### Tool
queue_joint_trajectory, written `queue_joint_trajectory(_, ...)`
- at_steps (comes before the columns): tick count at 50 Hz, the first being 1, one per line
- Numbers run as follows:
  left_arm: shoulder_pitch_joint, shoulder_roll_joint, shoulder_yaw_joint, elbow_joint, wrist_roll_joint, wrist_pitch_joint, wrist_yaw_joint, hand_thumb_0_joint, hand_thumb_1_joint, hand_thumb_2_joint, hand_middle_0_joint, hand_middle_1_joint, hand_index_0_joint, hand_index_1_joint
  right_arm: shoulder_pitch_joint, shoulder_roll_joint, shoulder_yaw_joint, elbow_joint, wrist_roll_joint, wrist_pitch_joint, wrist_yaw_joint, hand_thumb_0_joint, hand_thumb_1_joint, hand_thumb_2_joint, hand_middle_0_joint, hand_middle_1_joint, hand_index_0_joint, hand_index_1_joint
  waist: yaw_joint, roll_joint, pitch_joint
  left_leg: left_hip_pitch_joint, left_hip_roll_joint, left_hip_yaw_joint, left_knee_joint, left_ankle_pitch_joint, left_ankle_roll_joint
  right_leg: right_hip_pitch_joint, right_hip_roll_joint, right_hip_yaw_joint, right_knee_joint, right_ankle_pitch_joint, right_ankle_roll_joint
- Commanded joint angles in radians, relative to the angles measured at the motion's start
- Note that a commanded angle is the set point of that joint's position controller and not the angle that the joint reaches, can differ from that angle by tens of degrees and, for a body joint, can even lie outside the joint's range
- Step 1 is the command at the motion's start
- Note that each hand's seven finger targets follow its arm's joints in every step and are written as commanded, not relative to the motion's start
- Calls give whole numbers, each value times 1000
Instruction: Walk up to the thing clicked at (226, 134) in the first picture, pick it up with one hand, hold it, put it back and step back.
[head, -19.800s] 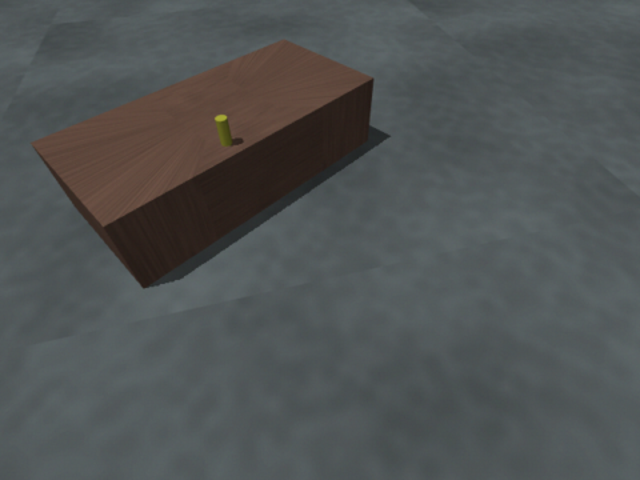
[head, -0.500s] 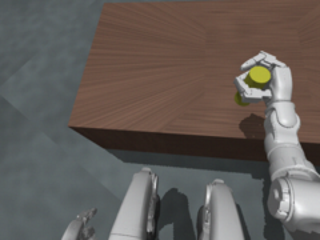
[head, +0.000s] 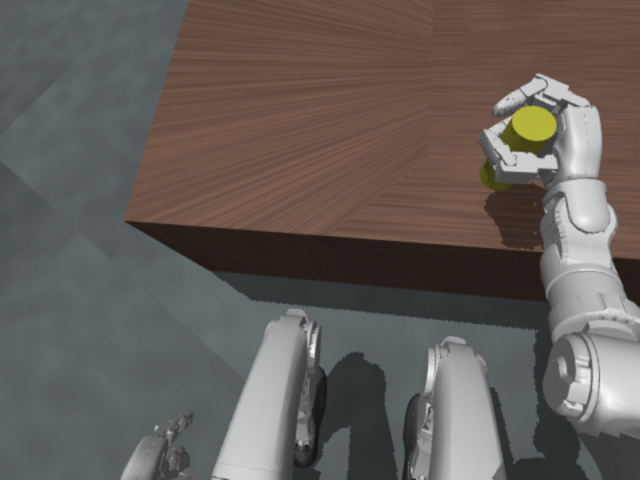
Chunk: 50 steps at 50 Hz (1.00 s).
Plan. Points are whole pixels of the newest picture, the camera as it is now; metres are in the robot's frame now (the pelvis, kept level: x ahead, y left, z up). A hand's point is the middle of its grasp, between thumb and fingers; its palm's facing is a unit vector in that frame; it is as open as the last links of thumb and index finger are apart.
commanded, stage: lower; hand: right
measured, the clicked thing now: (513, 152) +0.51 -0.14 -0.02
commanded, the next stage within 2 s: loosen in 1.06 s
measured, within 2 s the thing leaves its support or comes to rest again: rests again in 0.78 s
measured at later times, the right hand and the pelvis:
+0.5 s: hand (492, 160) +0.51 -0.12 -0.04, palm faces -0.09 +1.00 -0.01, open 6.0 cm; pelvis -0.01 +0.00 -0.05, yaw +0 degrees
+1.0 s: hand (486, 168) +0.51 -0.12 -0.06, palm faces -0.08 +1.00 -0.01, open 6.0 cm; pelvis -0.01 +0.00 -0.06, yaw +0 degrees
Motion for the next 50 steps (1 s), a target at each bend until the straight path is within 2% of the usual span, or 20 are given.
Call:
queue_joint_trajectory(1, 162, 183, 71, -51, 3, -19, 11, 0, 897, 911, -192, -292, -187, -297, -440, -150, 2, -230, 10, -70, -6, 0, -600, -1236, 1354, 1342, 1347, 1342, 28, -123, -667, 353, -36, -8, -151, 237, 43, 407, 23, 34, -201, 232, -1)
queue_joint_trajectory(2, 158, 188, 74, -49, 5, -16, 12, 0, 898, 911, -193, -293, -188, -297, -444, -174, -13, -235, 7, -68, -11, 0, -592, -1237, 1353, 1344, 1347, 1344, 25, -124, -673, 353, -36, -7, -149, 220, 42, 387, 24, 33, -192, 212, -2)
queue_joint_trajectory(4, 155, 191, 75, -50, 5, -14, 12, 0, 894, 913, -195, -293, -187, -300, -451, -161, -5, -233, 7, -60, -18, 0, -609, -1236, 1351, 1339, 1343, 1339, 29, -118, -674, 338, -35, -5, -140, 203, 42, 373, 25, 33, -183, 191, -4)
queue_joint_trajectory(5, 157, 184, 71, -53, 5, -11, 11, 0, 897, 910, -194, -293, -188, -299, -499, -138, 23, -293, 8, -67, -17, 0, -585, -1248, 1354, 1351, 1350, 1351, 41, -129, -697, 331, -32, -6, -129, 221, 42, 380, 25, 34, -172, 210, -2)
queue_joint_trajectory(9, 163, 193, 74, -43, 3, -5, 11, 0, 907, 901, -193, -292, -191, -293, -456, -171, -8, -243, 0, -52, -32, 0, -584, -1237, 1350, 1343, 1345, 1343, 27, -115, -668, 301, -32, -1, -101, 211, 43, 346, 25, 39, -157, 203, -1)
queue_joint_trajectory(12, 148, 191, 68, -58, 1, -3, 11, 0, 898, 907, -194, -292, -188, -297, -463, -141, 12, -220, 1, -44, -38, 0, -571, -1268, 1370, 1377, 1369, 1377, 41, -104, -639, 285, -27, -1, -97, 184, 41, 317, 27, 35, -147, 164, -4)
queue_joint_trajectory(13, 154, 193, 72, -55, 0, -2, 11, 0, 903, 901, -193, -290, -190, -292, -449, -159, -6, -225, 1, -40, -42, 0, -578, -1256, 1364, 1364, 1361, 1365, 33, -90, -654, 285, -30, -1, -92, 181, 40, 303, 27, 34, -140, 158, -6)
queue_joint_trajectory(14, 153, 189, 69, -51, 2, -1, 10, 0, 899, 906, -194, -290, -188, -295, -466, -154, 10, -224, -4, -42, -41, 0, -581, -1262, 1367, 1369, 1364, 1369, 38, -94, -642, 281, -29, -3, -85, 174, 41, 274, 28, 27, -131, 149, -7)
queue_joint_trajectory(20, 163, 193, 67, -63, 0, 6, 11, 0, 905, 900, -192, -289, -189, -292, -470, -165, -4, -238, -4, -30, -44, 0, -561, -1257, 1360, 1367, 1358, 1367, 38, -84, -675, 287, -27, -4, -61, 198, 39, 265, 28, 22, -99, 175, -9)
queue_joint_trajectory(24, 161, 193, 67, -61, 3, 10, 12, 0, 902, 900, -193, -288, -189, -292, -523, -162, 18, -279, -9, -34, -43, 0, -565, -1241, 1362, 1354, 1359, 1355, 40, -116, -664, 250, -26, -9, -58, 152, 41, 239, 30, 16, -94, 120, -9)
queue_joint_trajectory(25, 154, 194, 64, -72, 1, 8, 12, 0, 903, 902, -191, -288, -187, -291, -481, -143, 19, -217, -4, -28, -43, 0, -572, -1232, 1358, 1346, 1353, 1346, 49, -80, -656, 260, -25, -5, -60, 150, 39, 230, 30, 15, -91, 114, -11)
queue_joint_trajectory(27, 149, 197, 66, -70, 0, 8, 14, 0, 906, 894, -191, -284, -189, -285, -508, -166, 19, -244, -7, -29, -45, 0, -541, -1239, 1349, 1351, 1348, 1351, 40, -97, -628, 229, -27, -7, -58, 109, 40, 202, 32, 15, -92, 72, -11)
queue_joint_trajectory(28, 162, 202, 69, -58, 1, 10, 14, 0, 909, 892, -189, -284, -189, -284, -475, -187, -10, -215, -9, -23, -52, 0, -576, -1232, 1365, 1350, 1359, 1350, 29, -93, -632, 230, -28, -7, -58, 99, 40, 204, 31, 15, -94, 63, -11)
queue_joint_trajectory(29, 145, 194, 63, -73, 0, 8, 16, 0, 907, 897, -190, -285, -187, -287, -498, -145, 32, -246, -5, -29, -48, 0, -559, -1233, 1369, 1354, 1365, 1355, 40, -95, -628, 225, -26, -6, -53, 106, 41, 201, 30, 17, -94, 65, -9)
queue_joint_trajectory(33, 165, 198, 66, -60, 1, 8, 15, 0, 909, 893, -189, -284, -188, -284, -463, -168, 7, -244, -4, -27, -52, 0, -534, -1205, 1344, 1327, 1339, 1327, 29, -103, -665, 244, -27, -4, -28, 160, 42, 214, 30, 16, -67, 131, -8)
queue_joint_trajectory(40, 161, 198, 68, -69, 1, 12, 17, 0, 902, 897, -191, -283, -187, -287, -476, -154, 20, -297, -4, -27, -53, 0, -522, -1201, 1349, 1328, 1344, 1328, 40, -95, -679, 256, -23, -10, -19, 195, 38, 199, 31, 9, -42, 162, -11)
queue_joint_trajectory(42, 163, 202, 70, -67, 1, 18, 15, 0, 906, 896, -190, -284, -186, -287, -454, -163, 10, -291, -4, -23, -58, 0, -546, -1200, 1350, 1326, 1342, 1326, 24, -119, -694, 246, -24, -6, -5, 210, 44, 231, 30, 13, -51, 192, -5)
queue_joint_trajectory(43, 164, 200, 68, -65, 3, 19, 14, 0, 907, 895, -188, -283, -186, -284, -426, -136, 16, -256, -4, -21, -56, 0, -529, -1205, 1355, 1334, 1350, 1335, 35, -102, -680, 240, -24, -4, 2, 232, 41, 234, 29, 12, -34, 215, -6)
queue_joint_trajectory(46, 168, 201, 71, -52, 5, 22, 14, 0, 905, 892, -190, -283, -187, -285, -441, -153, 7, -255, -7, -22, -61, 0, -540, -1189, 1344, 1316, 1336, 1316, 39, -101, -651, 231, -26, -5, -5, 197, 41, 196, 30, 12, -36, 168, -9)
queue_joint_trajectory(50, 158, 202, 69, -68, 5, 22, 11, 0, 905, 892, -190, -282, -187, -284, -463, -144, 12, -276, -6, -28, -59, 0, -495, -1155, 1343, 1297, 1336, 1297, 43, -95, -673, 224, -23, -5, 10, 208, 41, 204, 31, 13, -28, 185, -9)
